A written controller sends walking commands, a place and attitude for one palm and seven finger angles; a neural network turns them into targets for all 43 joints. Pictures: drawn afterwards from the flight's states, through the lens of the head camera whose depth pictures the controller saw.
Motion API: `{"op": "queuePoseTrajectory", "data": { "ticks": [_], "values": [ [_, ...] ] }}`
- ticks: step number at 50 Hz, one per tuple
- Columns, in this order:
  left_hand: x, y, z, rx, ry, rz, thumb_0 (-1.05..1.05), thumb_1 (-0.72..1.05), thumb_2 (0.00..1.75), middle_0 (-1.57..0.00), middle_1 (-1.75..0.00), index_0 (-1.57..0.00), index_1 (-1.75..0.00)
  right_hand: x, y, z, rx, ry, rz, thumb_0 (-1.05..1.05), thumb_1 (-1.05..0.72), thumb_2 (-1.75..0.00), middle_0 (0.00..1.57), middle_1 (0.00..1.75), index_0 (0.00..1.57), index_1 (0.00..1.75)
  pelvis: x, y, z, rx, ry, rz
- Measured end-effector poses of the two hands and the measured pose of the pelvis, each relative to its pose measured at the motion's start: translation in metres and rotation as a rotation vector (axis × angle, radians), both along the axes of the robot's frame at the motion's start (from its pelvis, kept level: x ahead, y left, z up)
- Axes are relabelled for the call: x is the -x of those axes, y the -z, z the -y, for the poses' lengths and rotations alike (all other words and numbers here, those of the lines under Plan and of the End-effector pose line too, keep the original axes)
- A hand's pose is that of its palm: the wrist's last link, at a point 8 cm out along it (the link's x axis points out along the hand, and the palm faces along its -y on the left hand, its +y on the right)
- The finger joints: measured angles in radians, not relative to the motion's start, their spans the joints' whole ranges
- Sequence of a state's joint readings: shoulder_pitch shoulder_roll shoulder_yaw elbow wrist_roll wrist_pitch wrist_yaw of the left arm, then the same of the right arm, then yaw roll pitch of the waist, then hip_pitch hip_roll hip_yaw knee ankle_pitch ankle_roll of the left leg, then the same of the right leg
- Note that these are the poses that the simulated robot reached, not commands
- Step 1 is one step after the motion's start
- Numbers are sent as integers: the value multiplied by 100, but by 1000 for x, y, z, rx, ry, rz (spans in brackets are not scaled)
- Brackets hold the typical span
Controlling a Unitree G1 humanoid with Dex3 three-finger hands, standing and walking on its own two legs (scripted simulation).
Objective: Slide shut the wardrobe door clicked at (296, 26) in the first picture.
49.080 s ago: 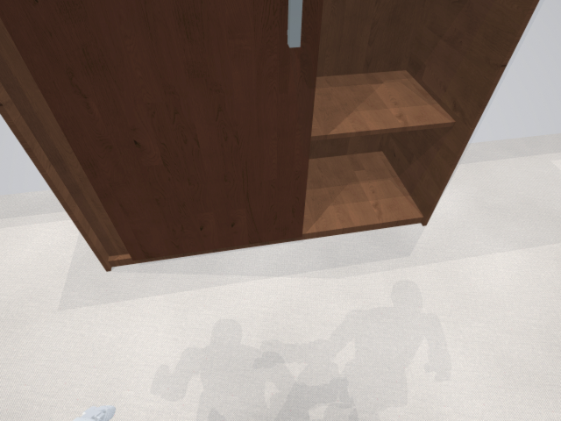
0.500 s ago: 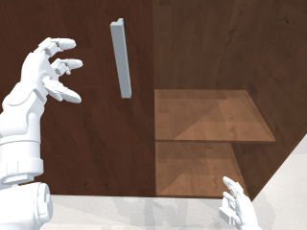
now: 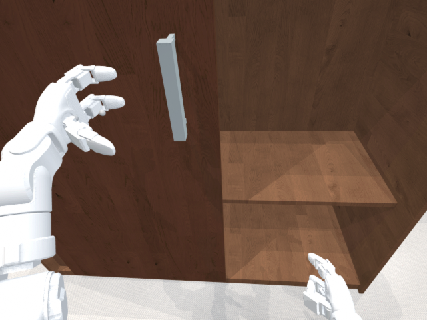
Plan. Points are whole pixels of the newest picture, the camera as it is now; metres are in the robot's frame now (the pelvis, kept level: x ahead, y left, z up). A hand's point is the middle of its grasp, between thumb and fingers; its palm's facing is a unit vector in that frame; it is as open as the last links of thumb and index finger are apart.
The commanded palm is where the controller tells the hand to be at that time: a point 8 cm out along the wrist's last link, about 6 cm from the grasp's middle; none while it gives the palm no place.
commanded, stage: draw the hand back to the body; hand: left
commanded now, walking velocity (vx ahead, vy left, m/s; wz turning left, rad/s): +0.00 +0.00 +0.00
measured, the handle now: (176, 90) +0.50 +0.11 +0.24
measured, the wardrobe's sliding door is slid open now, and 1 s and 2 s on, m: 0.60 0.60 0.60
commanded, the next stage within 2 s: step back with the hand held close in 1.50 s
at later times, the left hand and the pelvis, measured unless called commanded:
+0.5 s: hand (67, 184) +0.24 +0.22 +0.23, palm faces +0.17 -0.95 -0.25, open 14.3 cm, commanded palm +0.19 +0.27 +0.22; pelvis -0.03 -0.02 +0.00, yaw +1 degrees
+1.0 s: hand (59, 224) +0.21 +0.24 +0.17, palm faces +0.39 -0.84 -0.38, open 10.0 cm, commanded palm +0.15 +0.29 +0.18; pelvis +0.00 -0.01 +0.00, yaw -1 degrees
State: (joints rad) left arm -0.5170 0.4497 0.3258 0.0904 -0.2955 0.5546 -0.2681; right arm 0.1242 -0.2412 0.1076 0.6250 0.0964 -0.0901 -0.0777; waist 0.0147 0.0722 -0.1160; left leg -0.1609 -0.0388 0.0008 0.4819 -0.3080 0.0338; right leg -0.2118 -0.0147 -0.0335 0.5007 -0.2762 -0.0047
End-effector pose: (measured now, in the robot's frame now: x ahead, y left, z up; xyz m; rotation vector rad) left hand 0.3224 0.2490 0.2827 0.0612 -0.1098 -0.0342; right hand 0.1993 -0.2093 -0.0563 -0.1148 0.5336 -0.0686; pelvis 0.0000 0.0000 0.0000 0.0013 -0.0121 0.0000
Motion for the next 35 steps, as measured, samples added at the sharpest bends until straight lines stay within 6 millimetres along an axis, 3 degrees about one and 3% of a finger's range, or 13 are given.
{"op": "queuePoseTrajectory", "data": {
  "ticks": [3, 7, 13, 23, 27, 35],
  "values": [
    [13, 19, -13, -11, -62, -88, -1, -55, 20, -26, -115, -26, -115, 9, 5, 10, -13, 21, -25, 1, -90, -90, 20, 30, 20, 30, -1, 0, 2, -2, 10, -3],
    [49, 41, -31, -19, -119, -87, -1, -55, 20, -25, -115, -26, -115, 18, 8, 25, 17, 34, -53, 1, -90, -90, 20, 30, 20, 30, 0, 1, 8, -3, 7, 3],
    [101, 39, -40, -28, -141, 64, -1, -55, 20, -25, -115, -26, -115, 16, -1, 36, 100, 8, -25, 1, -90, -90, 20, 30, 20, 30, 8, 2, 16, 5, -25, 36],
    [108, 44, -21, -105, -93, -12, -1, -51, 22, -25, -113, -26, -112, 3, -16, 19, 20, -11, 132, 1, -90, -90, 19, 30, 20, 30, 26, 3, 19, 3, -28, 49],
    [126, 53, -22, -231, -277, 114, -1, -42, 27, -25, -107, -26, -107, 17, -11, 16, 5, -34, 110, 1, -90, -90, 20, 30, 20, 30, 29, 2, 22, 2, -11, 29],
    [168, 80, -38, -288, -492, 189, 0, -17, 39, -25, -93, -25, -92, 62, 28, 29, 70, -37, -140, 1, -90, -90, 20, 30, 20, 30, 28, -1, 23, 11, -16, 28]
  ]
}}
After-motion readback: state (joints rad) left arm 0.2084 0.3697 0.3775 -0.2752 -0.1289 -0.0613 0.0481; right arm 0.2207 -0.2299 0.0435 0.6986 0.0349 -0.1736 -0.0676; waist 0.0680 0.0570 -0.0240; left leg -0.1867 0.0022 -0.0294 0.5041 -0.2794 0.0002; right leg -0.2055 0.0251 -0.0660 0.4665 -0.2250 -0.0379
